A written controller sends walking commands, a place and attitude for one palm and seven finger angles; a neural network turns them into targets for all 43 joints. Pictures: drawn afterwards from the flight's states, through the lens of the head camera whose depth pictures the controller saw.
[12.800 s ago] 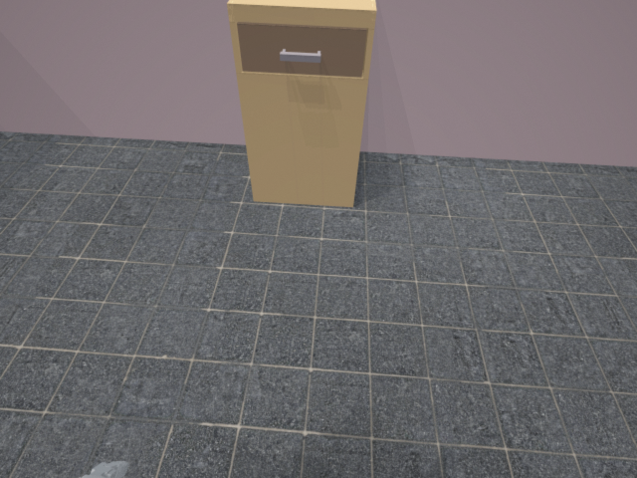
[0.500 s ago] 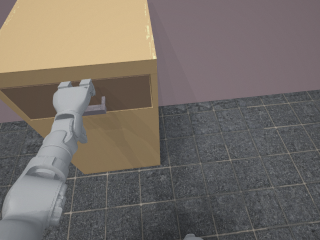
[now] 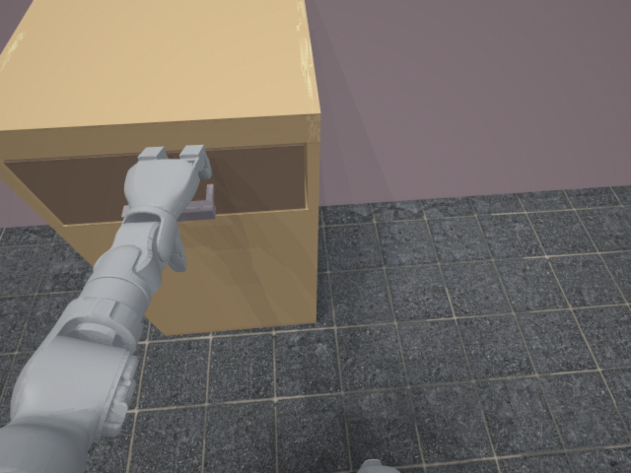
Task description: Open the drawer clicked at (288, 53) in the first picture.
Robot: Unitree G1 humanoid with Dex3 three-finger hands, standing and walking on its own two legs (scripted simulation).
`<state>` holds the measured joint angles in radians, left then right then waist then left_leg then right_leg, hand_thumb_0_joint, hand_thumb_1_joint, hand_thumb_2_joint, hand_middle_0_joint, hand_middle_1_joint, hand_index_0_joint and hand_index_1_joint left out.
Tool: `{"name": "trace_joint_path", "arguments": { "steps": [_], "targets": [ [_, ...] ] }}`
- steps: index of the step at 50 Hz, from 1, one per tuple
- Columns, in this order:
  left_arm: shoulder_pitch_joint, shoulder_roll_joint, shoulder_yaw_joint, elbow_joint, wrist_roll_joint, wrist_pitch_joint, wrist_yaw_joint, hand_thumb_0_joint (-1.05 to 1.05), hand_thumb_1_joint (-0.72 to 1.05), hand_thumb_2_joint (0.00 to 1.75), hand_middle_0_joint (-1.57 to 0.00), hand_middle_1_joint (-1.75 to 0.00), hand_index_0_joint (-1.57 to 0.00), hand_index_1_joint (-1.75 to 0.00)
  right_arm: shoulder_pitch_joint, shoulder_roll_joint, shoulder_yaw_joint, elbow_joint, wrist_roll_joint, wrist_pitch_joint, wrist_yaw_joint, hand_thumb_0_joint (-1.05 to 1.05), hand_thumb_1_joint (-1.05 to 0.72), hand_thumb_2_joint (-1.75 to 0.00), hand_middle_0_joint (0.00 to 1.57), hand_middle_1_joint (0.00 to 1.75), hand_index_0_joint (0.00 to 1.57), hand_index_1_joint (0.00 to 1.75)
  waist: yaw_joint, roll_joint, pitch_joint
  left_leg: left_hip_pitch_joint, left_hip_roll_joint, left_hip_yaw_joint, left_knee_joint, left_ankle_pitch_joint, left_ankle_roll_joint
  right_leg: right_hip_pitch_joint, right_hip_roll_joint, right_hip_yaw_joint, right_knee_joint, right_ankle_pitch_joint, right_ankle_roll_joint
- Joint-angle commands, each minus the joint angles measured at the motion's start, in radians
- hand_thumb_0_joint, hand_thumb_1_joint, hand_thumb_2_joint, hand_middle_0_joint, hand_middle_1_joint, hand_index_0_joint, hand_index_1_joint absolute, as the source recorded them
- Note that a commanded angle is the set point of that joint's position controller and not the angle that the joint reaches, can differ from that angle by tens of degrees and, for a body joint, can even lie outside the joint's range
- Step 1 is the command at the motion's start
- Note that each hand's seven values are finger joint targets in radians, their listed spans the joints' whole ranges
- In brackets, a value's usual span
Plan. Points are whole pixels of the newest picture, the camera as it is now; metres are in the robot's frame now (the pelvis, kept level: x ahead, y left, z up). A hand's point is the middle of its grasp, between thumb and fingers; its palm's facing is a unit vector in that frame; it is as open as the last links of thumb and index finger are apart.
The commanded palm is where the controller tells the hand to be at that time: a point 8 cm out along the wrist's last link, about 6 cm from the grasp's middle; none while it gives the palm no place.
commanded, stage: move the hooked fingers above the handle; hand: left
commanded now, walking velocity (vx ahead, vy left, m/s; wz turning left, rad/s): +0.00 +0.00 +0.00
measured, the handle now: (171, 202) +0.52 +0.22 -0.03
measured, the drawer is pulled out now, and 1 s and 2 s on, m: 0.00 0.00 0.00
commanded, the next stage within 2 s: none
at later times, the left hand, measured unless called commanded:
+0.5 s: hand (159, 219) +0.45 +0.21 +0.02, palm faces -0.10 -0.03 -0.99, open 13.8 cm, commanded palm +0.45 +0.21 +0.08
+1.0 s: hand (156, 216) +0.46 +0.21 +0.02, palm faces -0.14 -0.02 -0.99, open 13.8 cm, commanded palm +0.45 +0.21 +0.08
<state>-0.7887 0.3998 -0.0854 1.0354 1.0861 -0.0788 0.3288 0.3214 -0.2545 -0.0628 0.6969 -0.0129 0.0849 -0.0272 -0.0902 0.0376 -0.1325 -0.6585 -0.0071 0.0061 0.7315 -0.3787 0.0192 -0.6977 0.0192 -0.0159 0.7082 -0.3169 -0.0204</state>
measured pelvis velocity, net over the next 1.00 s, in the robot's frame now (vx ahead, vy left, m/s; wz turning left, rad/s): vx -0.01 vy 0.00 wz -0.01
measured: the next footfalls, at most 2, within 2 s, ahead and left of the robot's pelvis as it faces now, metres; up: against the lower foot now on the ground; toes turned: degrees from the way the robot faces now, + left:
none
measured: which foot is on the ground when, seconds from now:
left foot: down 0.00-1.00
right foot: down 0.00-1.00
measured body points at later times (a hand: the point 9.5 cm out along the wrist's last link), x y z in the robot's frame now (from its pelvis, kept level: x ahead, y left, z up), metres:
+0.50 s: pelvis +0.00 +0.01 +0.00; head +0.08 +0.00 +0.45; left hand +0.45 +0.21 +0.08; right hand +0.03 -0.27 -0.13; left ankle -0.03 +0.11 -0.71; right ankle +0.00 -0.11 -0.71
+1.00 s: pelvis -0.01 +0.00 +0.00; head +0.08 -0.01 +0.44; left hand +0.46 +0.21 +0.07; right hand +0.02 -0.27 -0.13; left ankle -0.03 +0.11 -0.71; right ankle +0.00 -0.11 -0.71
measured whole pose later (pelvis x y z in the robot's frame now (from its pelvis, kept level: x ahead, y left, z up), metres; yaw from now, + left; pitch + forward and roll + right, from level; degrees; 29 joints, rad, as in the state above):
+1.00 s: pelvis -0.01 +0.00 +0.00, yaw -1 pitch +17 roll +0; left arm -0.78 0.46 -0.08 1.05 1.06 -0.06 0.25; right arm 0.35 -0.24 -0.04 0.68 0.00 0.10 -0.05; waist -0.09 0.04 -0.12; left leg -0.65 -0.01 0.02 0.72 -0.37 0.02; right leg -0.69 0.02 0.00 0.69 -0.30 -0.01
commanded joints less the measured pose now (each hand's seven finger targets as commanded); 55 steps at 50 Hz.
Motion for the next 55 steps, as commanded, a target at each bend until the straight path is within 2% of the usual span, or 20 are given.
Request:
{"name": "trace_joint_path", "arguments": {
  "steps": [1,2,5,9,12,14,17,21,26,29,31,32,36,37,39,41,43,47,51,55],
  "targets": [
    [-0.448,0.335,0.157,-0.185,0.024,0.012,0.119,0.00,-0.50,0.30,-0.30,-1.20,-0.30,-1.20,0.110,-0.146,-0.040,-0.052,-0.017,-0.009,0.000,0.00,-0.90,-0.90,0.20,0.30,0.20,0.30,0.002,0.032,-0.408,0.145,-0.029,0.008,-0.029,0.410,0.023,0.246,0.017,0.005,-0.019,0.351,-0.021],
    [-0.439,0.359,0.176,-0.179,0.029,0.033,0.135,0.00,-0.50,0.30,-0.30,-1.20,-0.30,-1.20,0.102,-0.146,-0.037,-0.053,-0.017,-0.006,0.004,0.00,-0.90,-0.90,0.20,0.30,0.20,0.30,0.015,0.045,-0.417,0.133,-0.030,0.012,-0.026,0.423,0.020,0.255,0.017,0.004,-0.008,0.365,-0.024],
    [-0.388,0.346,0.171,-0.145,0.029,0.102,0.148,0.00,-0.50,0.30,-0.30,-1.20,-0.30,-1.20,0.091,-0.146,-0.037,-0.062,-0.016,0.006,0.015,0.00,-0.90,-0.90,0.20,0.30,0.20,0.30,0.029,0.015,-0.455,0.123,-0.033,0.026,-0.028,0.468,0.017,0.316,0.018,0.000,-0.005,0.431,-0.021],
    [-0.416,0.385,0.167,-0.129,0.014,0.166,0.138,0.00,-0.50,0.30,-0.30,-1.20,-0.30,-1.20,0.073,-0.154,-0.030,-0.063,-0.002,0.022,0.005,0.00,-0.90,-0.90,0.20,0.30,0.20,0.30,0.011,-0.062,-0.427,0.087,-0.034,0.045,-0.059,0.377,0.026,0.374,0.011,0.015,-0.044,0.414,-0.003],
    [-0.396,0.388,0.161,-0.131,-0.006,0.164,0.094,0.00,-0.50,0.30,-0.30,-1.20,-0.30,-1.20,0.070,-0.157,-0.030,-0.069,0.007,0.024,-0.008,0.00,-0.90,-0.90,0.20,0.30,0.20,0.30,0.019,-0.068,-0.438,0.107,-0.033,0.046,-0.079,0.361,0.029,0.409,0.007,0.022,-0.059,0.411,-0.001],
    [-0.362,0.355,0.135,-0.121,-0.017,0.146,0.054,0.00,-0.50,0.30,-0.30,-1.20,-0.30,-1.20,0.073,-0.156,-0.031,-0.073,0.013,0.021,-0.017,0.00,-0.90,-0.90,0.20,0.30,0.20,0.30,0.016,-0.069,-0.413,0.119,-0.030,0.048,-0.090,0.349,0.031,0.406,0.006,0.022,-0.074,0.399,0.000],
    [-0.375,0.247,0.043,-0.128,-0.015,0.090,0.000,0.00,-0.50,0.30,-0.30,-1.20,-0.30,-1.20,0.097,-0.155,-0.039,-0.071,0.017,0.008,-0.024,0.00,-0.90,-0.90,0.20,0.30,0.20,0.30,-0.022,-0.048,-0.352,0.166,-0.020,0.033,-0.090,0.335,0.033,0.315,0.011,0.014,-0.092,0.341,-0.005],
    [-0.430,0.102,-0.057,-0.267,-0.027,-0.020,-0.029,0.00,-0.50,0.30,-0.30,-1.20,-0.30,-1.20,0.123,-0.139,-0.059,-0.065,0.005,-0.012,-0.020,0.00,-0.90,-0.90,0.20,0.30,0.20,0.30,-0.046,0.018,-0.382,0.298,-0.006,-0.003,-0.058,0.416,0.028,0.205,0.018,0.006,-0.085,0.303,-0.012],
    [-0.470,0.225,0.064,-0.275,-0.008,-0.067,0.056,0.00,-0.50,0.30,-0.30,-1.20,-0.30,-1.20,0.130,-0.144,-0.056,-0.042,-0.007,-0.010,-0.009,0.00,-0.90,-0.90,0.20,0.30,0.20,0.30,-0.028,0.039,-0.358,0.241,-0.013,-0.025,-0.038,0.408,0.017,0.157,0.021,-0.006,-0.047,0.271,-0.024],
    [-0.501,0.295,0.130,-0.244,0.031,-0.016,0.156,0.00,-0.50,0.30,-0.30,-1.20,-0.30,-1.20,0.105,-0.145,-0.045,-0.035,-0.018,-0.008,0.006,0.00,-0.90,-0.90,0.20,0.30,0.20,0.30,-0.012,0.076,-0.363,0.190,-0.019,-0.022,-0.029,0.400,0.009,0.137,0.024,-0.019,-0.015,0.252,-0.033],
    [-0.490,0.369,0.184,-0.208,0.046,0.046,0.197,0.00,-0.50,0.30,-0.30,-1.20,-0.30,-1.20,0.082,-0.150,-0.035,-0.041,-0.022,0.001,0.014,0.00,-0.90,-0.90,0.20,0.30,0.20,0.30,0.011,0.090,-0.410,0.157,-0.027,-0.008,-0.025,0.392,0.008,0.181,0.023,-0.015,0.001,0.265,-0.032],
    [-0.487,0.345,0.162,-0.182,0.043,0.084,0.205,0.00,-0.50,0.30,-0.30,-1.20,-0.30,-1.20,0.074,-0.145,-0.032,-0.046,-0.021,0.004,0.015,0.00,-0.90,-0.90,0.20,0.30,0.20,0.30,0.006,0.069,-0.417,0.146,-0.030,0.003,-0.025,0.393,0.011,0.207,0.023,-0.014,-0.003,0.290,-0.029],
    [-0.429,0.305,0.108,-0.060,0.011,0.201,0.134,0.00,-0.50,0.30,-0.30,-1.20,-0.30,-1.20,0.087,-0.156,-0.035,-0.051,-0.005,0.016,0.018,0.00,-0.90,-0.90,0.20,0.30,0.20,0.30,-0.001,0.003,-0.470,0.155,-0.025,0.025,-0.043,0.410,0.014,0.301,0.020,-0.007,-0.027,0.366,-0.014],
    [-0.429,0.345,0.133,-0.081,0.002,0.202,0.109,0.00,-0.50,0.30,-0.30,-1.20,-0.30,-1.20,0.090,-0.161,-0.035,-0.055,0.000,0.021,0.012,0.00,-0.90,-0.90,0.20,0.30,0.20,0.30,0.008,-0.029,-0.491,0.154,-0.025,0.028,-0.048,0.414,0.018,0.337,0.018,0.000,-0.034,0.387,-0.010],
    [-0.406,0.339,0.114,-0.031,-0.010,0.220,0.070,0.00,-0.50,0.30,-0.30,-1.20,-0.30,-1.20,0.077,-0.163,-0.026,-0.057,0.008,0.035,-0.002,0.00,-0.90,-0.90,0.20,0.30,0.20,0.30,-0.002,-0.083,-0.431,0.117,-0.026,0.037,-0.072,0.356,0.025,0.362,0.014,0.009,-0.060,0.372,-0.002],
    [-0.384,0.309,0.085,-0.004,-0.026,0.205,0.024,0.00,-0.50,0.30,-0.30,-1.20,-0.30,-1.20,0.078,-0.165,-0.019,-0.064,0.018,0.032,-0.016,0.00,-0.90,-0.90,0.20,0.30,0.20,0.30,-0.013,-0.136,-0.341,0.082,-0.025,0.036,-0.093,0.286,0.030,0.354,0.009,0.011,-0.086,0.324,0.004],
    [-0.398,0.292,0.059,-0.042,-0.029,0.151,-0.020,0.00,-0.50,0.30,-0.30,-1.20,-0.30,-1.20,0.078,-0.168,-0.019,-0.082,0.022,0.021,-0.031,0.00,-0.90,-0.90,0.20,0.30,0.20,0.30,-0.025,-0.118,-0.295,0.082,-0.026,0.033,-0.098,0.245,0.036,0.326,0.006,0.018,-0.101,0.281,0.002],
    [-0.434,0.216,0.012,-0.204,-0.015,-0.017,-0.053,0.00,-0.50,0.30,-0.30,-1.20,-0.30,-1.20,0.112,-0.146,-0.039,-0.087,0.009,-0.010,-0.042,0.00,-0.90,-0.90,0.20,0.30,0.20,0.30,-0.037,-0.016,-0.356,0.188,-0.019,0.013,-0.063,0.290,0.038,0.247,0.011,0.021,-0.084,0.266,-0.010],
    [-0.467,0.255,0.070,-0.280,-0.004,-0.101,0.013,0.00,-0.50,0.30,-0.30,-1.20,-0.30,-1.20,0.140,-0.139,-0.050,-0.064,-0.006,-0.020,-0.030,0.00,-0.90,-0.90,0.20,0.30,0.20,0.30,-0.025,0.052,-0.411,0.214,-0.017,-0.009,-0.022,0.365,0.026,0.185,0.018,0.012,-0.038,0.274,-0.019],
    [-0.441,0.374,0.197,-0.228,0.011,-0.048,0.133,0.00,-0.50,0.30,-0.30,-1.20,-0.30,-1.20,0.128,-0.150,-0.045,-0.036,-0.021,-0.011,-0.004,0.00,-0.90,-0.90,0.20,0.30,0.20,0.30,0.005,0.049,-0.427,0.136,-0.025,-0.009,0.000,0.396,0.017,0.192,0.022,-0.003,0.003,0.295,-0.026]
  ]
}}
